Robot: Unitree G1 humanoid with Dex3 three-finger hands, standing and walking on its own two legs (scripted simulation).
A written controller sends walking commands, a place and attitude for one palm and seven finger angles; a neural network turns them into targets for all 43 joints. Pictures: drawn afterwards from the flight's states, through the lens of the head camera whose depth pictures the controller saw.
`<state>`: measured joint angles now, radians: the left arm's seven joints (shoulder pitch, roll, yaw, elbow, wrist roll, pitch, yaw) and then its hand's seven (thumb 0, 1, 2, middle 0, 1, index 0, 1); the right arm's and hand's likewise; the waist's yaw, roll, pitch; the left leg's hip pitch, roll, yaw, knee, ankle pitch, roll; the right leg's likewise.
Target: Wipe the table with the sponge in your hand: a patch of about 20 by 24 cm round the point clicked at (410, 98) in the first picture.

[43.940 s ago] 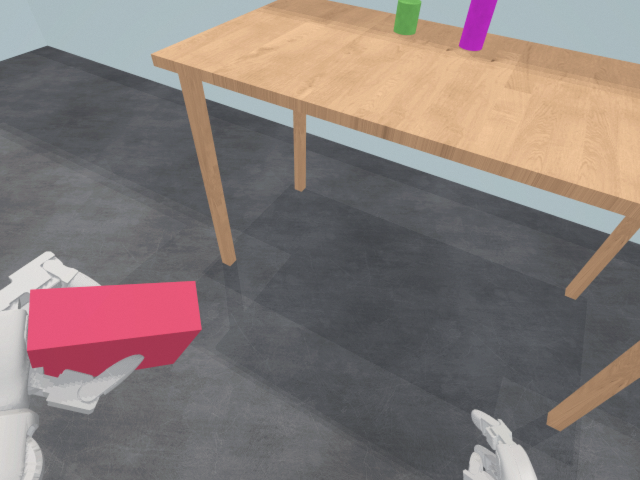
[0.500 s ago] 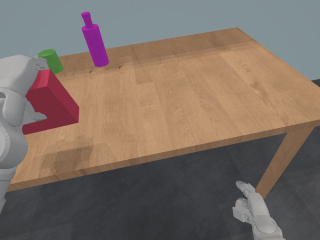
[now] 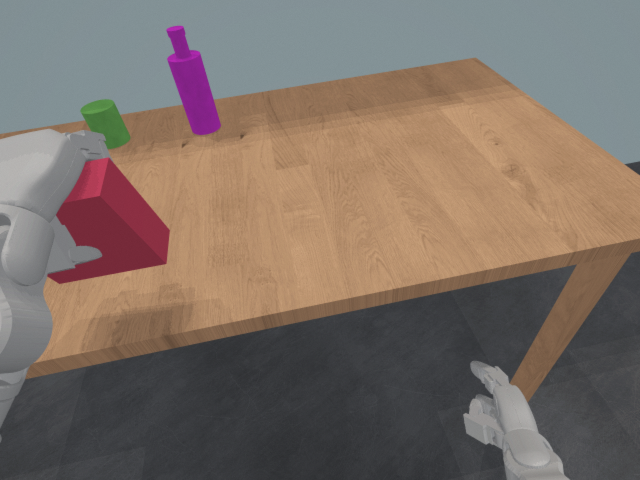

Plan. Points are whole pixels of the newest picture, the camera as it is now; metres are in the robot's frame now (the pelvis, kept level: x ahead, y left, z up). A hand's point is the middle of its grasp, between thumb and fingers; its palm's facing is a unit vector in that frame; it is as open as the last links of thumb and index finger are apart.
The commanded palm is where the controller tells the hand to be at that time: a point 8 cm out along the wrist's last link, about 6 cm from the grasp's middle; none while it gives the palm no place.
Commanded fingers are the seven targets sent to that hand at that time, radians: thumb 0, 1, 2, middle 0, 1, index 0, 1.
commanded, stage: bring the sponge back beside the body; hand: left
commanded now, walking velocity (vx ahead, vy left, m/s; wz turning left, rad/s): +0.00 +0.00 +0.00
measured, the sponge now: (94, 237) +0.27 +0.31 +0.21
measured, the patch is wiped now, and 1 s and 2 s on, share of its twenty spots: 0.95 0.95 0.95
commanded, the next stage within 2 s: step back with the hand held close in 1.22 s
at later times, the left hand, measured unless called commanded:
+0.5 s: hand (59, 238) +0.22 +0.29 +0.25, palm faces +0.30 -0.07 -0.95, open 9.3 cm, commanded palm +0.16 +0.29 +0.32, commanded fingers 0.00 0.10 1.30 -1.20 -1.60 -1.20 -1.60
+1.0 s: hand (68, 263) +0.20 +0.26 +0.24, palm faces +0.37 -0.11 -0.92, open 9.3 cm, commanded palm +0.13 +0.27 +0.31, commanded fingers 0.00 0.10 1.30 -1.20 -1.60 -1.20 -1.60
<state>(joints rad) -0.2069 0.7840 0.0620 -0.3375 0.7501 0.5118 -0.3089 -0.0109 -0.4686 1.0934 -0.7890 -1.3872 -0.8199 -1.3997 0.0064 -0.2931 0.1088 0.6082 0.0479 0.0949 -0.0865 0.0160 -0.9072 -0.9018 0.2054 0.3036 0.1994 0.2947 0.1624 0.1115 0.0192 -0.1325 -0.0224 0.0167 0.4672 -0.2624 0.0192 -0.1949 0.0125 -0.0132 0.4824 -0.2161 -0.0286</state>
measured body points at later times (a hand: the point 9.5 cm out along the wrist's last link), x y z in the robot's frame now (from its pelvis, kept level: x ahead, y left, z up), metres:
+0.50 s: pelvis -0.01 +0.00 +0.00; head -0.04 -0.04 +0.45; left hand +0.20 +0.29 +0.30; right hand +0.27 -0.17 -0.05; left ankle +0.00 +0.11 -0.74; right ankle +0.03 -0.10 -0.74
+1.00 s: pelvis -0.02 -0.01 +0.00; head -0.05 -0.05 +0.44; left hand +0.17 +0.27 +0.29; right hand +0.26 -0.18 -0.05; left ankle +0.00 +0.11 -0.74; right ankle +0.03 -0.10 -0.74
